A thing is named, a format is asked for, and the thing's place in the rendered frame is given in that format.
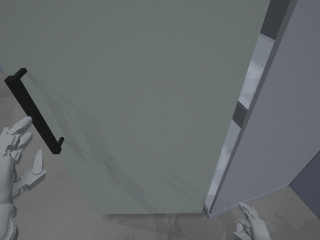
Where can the robot right hand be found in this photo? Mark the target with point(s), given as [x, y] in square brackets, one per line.
[255, 230]

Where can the robot left forearm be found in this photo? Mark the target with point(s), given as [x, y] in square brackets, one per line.
[8, 226]

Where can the handle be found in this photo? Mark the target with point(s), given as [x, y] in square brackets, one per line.
[21, 94]

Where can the robot left hand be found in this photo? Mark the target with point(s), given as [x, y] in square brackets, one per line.
[12, 143]

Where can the fridge door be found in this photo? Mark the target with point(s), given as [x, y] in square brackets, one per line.
[142, 91]

